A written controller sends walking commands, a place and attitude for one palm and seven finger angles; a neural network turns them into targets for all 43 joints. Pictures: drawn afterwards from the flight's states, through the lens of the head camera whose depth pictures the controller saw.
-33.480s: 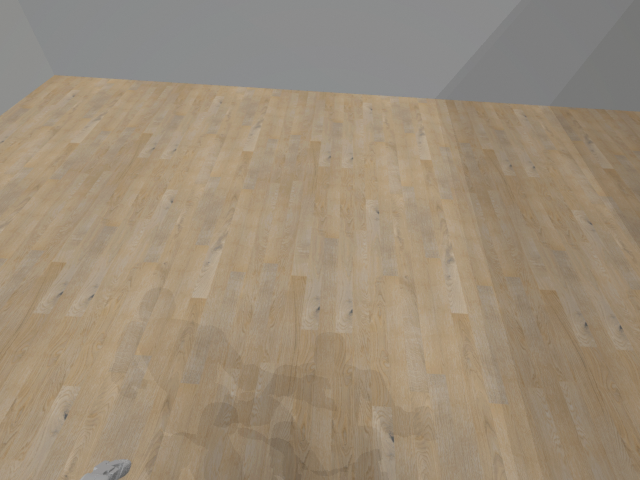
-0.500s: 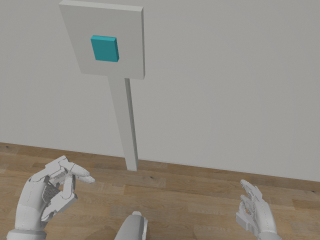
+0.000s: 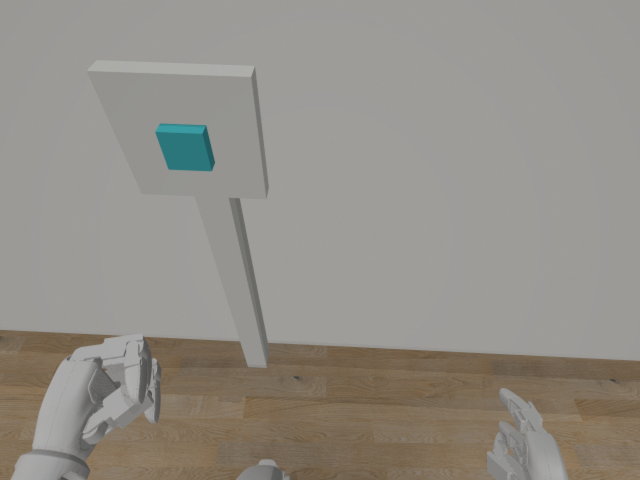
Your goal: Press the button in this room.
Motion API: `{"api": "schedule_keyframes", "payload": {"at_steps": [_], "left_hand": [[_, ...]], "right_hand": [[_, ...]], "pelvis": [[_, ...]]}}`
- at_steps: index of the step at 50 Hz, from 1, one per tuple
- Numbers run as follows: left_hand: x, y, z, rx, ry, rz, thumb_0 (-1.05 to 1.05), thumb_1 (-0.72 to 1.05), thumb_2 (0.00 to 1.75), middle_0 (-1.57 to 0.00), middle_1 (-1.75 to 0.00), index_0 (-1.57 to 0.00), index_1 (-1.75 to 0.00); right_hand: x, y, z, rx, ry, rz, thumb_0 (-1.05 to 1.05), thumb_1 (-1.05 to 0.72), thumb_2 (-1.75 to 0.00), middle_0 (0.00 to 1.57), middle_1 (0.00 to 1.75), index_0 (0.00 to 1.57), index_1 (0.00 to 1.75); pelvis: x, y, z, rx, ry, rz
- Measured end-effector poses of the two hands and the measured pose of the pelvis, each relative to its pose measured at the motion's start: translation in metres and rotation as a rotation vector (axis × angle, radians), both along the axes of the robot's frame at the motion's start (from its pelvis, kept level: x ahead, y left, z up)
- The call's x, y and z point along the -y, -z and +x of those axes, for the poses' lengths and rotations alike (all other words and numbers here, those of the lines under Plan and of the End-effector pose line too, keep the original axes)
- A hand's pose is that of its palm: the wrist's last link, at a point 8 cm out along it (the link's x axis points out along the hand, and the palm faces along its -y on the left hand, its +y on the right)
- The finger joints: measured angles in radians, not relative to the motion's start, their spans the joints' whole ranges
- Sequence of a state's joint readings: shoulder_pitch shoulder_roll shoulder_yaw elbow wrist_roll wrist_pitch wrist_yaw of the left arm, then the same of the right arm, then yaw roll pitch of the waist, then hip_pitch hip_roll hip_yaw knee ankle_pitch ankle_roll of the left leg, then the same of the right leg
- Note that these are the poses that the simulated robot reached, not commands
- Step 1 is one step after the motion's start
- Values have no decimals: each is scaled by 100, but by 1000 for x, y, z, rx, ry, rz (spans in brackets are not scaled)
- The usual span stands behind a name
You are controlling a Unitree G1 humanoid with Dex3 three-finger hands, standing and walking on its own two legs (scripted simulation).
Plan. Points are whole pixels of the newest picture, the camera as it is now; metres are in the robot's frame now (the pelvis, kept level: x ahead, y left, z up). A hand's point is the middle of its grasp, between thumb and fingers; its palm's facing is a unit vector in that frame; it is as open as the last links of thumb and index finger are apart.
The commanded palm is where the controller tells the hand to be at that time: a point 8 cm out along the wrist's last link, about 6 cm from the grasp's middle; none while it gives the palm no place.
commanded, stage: raise the hand and make a fist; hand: left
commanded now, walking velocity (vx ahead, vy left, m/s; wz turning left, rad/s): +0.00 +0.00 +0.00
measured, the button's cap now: (187, 146) +0.52 +0.23 +0.14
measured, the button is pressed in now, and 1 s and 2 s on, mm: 0 0 0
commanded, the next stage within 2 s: aim a knuckle at the button in 0.86 s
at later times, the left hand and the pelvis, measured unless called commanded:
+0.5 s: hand (114, 333) +0.23 +0.21 +0.14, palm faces +0.03 -1.00 -0.08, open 3.1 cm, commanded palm +0.20 +0.27 +0.14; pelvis +0.00 +0.00 +0.02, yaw +1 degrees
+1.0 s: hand (135, 340) +0.23 +0.20 +0.13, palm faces +0.02 -1.00 -0.06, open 3.1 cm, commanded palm +0.21 +0.25 +0.14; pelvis +0.00 -0.01 +0.03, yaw +0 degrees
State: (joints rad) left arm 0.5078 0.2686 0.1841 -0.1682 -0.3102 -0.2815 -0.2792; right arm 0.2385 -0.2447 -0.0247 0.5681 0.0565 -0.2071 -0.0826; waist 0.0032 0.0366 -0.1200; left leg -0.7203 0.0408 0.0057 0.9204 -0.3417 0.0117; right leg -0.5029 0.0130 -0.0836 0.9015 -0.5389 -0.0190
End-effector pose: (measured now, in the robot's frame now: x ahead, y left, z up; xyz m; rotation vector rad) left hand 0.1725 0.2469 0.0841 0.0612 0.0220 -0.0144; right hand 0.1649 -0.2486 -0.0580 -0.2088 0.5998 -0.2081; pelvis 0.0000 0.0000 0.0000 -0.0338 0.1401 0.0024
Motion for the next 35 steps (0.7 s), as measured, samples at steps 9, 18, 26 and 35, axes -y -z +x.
{"api": "schedule_keyframes", "payload": {"at_steps": [9, 18, 26, 35], "left_hand": [[-15, -29, 13, 60, -57, 3, 1, 90, 90, -129, -150, -130, -150], [-17, -41, 19, 49, -37, 16, 1, 90, 90, -130, -150, -130, -150], [-20, -62, 33, 86, -27, 15, 1, 90, 90, -130, -150, -131, -150], [-12, -47, 32, 5, -36, -10, 1, 90, 90, -130, -150, -130, -150]], "right_hand": [[-25, -18, 20, 67, -68, 44, 1, -90, -90, 21, 30, 20, 30], [-34, -20, 13, 45, -100, 49, 1, -90, -90, 21, 30, 21, 30], [-25, -18, 1, 21, -85, 48, 1, -90, -90, 21, 30, 21, 30], [-10, -25, -4, 30, -54, 29, 1, -90, -90, 21, 30, 21, 30]], "pelvis": [[-4, -10, 3, 40, -10, -3], [-4, -18, 2, 69, -11, 1], [-3, -23, 1, 91, -11, 4], [1, -27, 2, 99, 0, 15]]}}
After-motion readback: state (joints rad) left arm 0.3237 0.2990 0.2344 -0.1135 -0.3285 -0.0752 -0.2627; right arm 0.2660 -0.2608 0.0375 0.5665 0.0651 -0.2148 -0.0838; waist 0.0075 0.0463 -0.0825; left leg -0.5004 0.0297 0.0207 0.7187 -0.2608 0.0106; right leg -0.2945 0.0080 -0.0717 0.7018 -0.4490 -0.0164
